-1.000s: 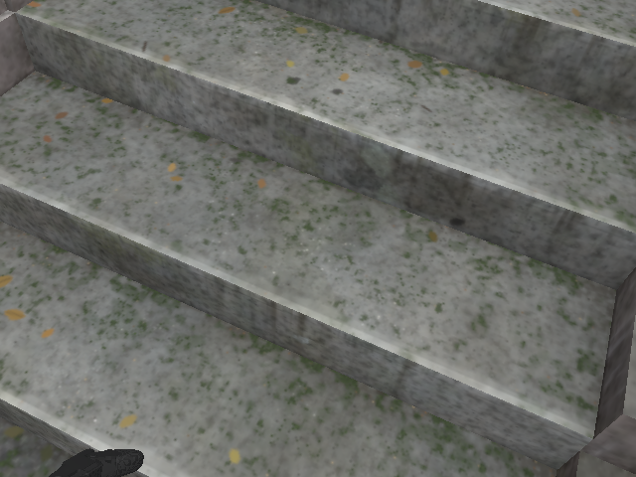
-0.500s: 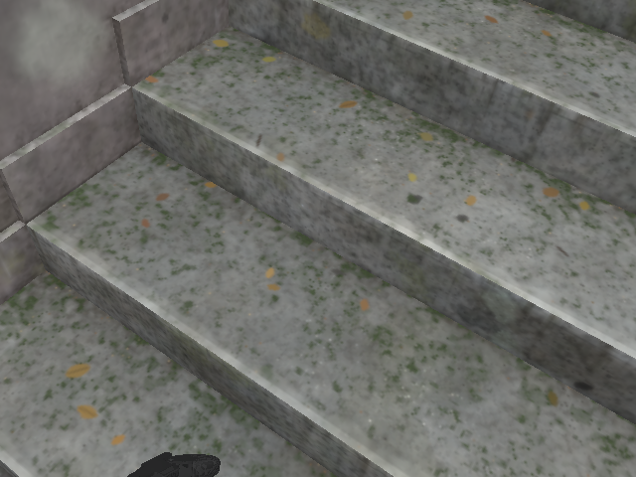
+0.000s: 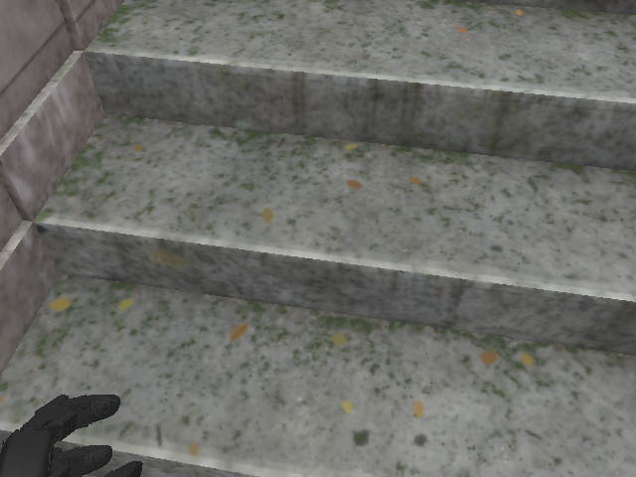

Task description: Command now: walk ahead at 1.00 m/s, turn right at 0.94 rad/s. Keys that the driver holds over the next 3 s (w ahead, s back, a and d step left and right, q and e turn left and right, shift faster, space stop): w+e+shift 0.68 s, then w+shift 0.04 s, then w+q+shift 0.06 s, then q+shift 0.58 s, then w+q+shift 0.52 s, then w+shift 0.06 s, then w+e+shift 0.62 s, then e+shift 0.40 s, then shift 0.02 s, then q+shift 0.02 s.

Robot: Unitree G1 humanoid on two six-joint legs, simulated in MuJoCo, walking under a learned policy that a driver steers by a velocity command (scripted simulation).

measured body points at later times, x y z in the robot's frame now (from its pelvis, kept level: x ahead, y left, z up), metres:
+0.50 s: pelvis +0.45 -0.01 +0.22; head +0.49 -0.01 +0.67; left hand +0.61 +0.23 +0.09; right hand +0.61 -0.28 +0.21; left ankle +0.56 +0.09 -0.44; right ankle +0.27 -0.04 -0.43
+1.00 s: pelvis +0.81 -0.17 +0.42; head +0.85 -0.17 +0.87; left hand +1.02 -0.07 +0.27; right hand +0.69 -0.43 +0.33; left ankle +0.85 -0.01 +0.03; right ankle +0.77 -0.22 -0.26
